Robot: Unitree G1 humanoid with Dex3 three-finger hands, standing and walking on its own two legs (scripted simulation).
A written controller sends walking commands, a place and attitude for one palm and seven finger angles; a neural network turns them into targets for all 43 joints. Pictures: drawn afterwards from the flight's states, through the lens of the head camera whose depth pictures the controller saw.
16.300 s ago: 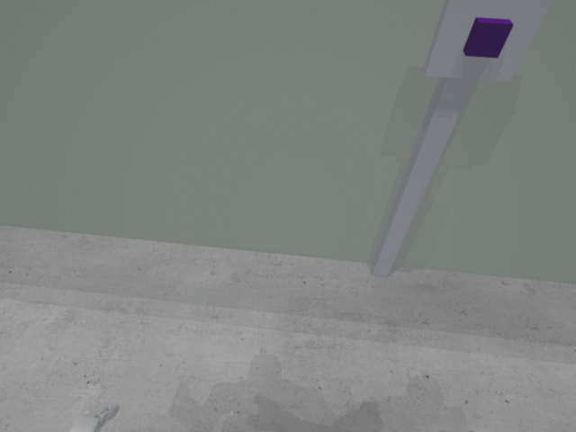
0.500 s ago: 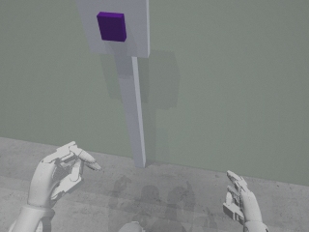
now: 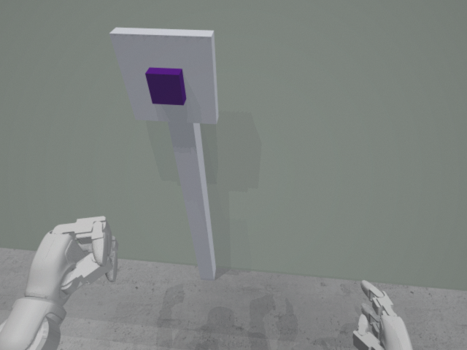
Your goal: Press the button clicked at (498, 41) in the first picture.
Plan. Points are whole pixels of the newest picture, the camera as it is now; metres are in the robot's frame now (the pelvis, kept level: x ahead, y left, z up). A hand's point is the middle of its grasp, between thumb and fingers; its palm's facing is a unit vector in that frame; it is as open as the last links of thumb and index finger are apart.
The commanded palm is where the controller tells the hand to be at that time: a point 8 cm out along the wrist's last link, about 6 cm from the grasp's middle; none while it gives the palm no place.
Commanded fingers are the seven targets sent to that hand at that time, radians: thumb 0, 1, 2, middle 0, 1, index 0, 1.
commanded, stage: raise the hand and make a fist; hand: left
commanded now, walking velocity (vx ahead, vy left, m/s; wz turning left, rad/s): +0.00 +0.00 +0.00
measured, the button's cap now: (167, 85) +0.53 +0.17 +0.21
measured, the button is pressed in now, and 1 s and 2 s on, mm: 0 0 0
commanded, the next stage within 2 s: aim a knuckle at the button in 0.84 s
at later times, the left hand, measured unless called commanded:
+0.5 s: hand (63, 201) +0.23 +0.23 +0.22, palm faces +0.04 -0.99 -0.12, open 3.1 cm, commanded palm +0.19 +0.27 +0.21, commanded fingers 0.00 0.90 0.90 -1.30 -1.50 -1.30 -1.50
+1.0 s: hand (96, 217) +0.23 +0.19 +0.19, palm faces +0.02 -0.99 -0.10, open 3.1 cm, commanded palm +0.21 +0.24 +0.21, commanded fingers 0.00 0.90 0.90 -1.30 -1.50 -1.30 -1.50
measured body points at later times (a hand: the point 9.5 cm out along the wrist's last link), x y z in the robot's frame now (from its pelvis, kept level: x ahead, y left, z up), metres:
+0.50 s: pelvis +0.00 +0.00 +0.01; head -0.04 -0.02 +0.46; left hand +0.23 +0.28 +0.22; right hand +0.21 -0.20 -0.05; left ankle +0.01 +0.10 -0.72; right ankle -0.02 -0.10 -0.72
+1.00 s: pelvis +0.00 -0.02 +0.01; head -0.04 -0.05 +0.46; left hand +0.22 +0.25 +0.20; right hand +0.20 -0.23 -0.04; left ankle +0.01 +0.10 -0.72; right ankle -0.02 -0.10 -0.72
